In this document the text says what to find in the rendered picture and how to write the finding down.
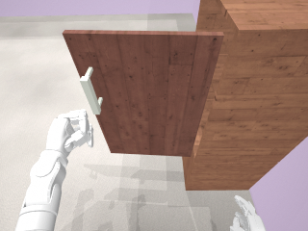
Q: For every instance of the robot left forearm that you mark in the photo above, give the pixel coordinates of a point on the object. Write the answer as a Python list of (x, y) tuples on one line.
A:
[(42, 199)]

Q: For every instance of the left robot hand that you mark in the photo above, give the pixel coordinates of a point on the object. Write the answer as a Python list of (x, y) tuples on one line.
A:
[(63, 137)]

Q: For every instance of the handle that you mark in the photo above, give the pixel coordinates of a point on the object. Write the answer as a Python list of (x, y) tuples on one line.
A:
[(95, 104)]

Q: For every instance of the right robot hand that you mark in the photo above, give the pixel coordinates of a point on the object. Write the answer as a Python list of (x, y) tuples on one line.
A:
[(249, 221)]

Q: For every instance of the cupboard door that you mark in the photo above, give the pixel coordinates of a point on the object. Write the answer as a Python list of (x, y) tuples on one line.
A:
[(154, 85)]

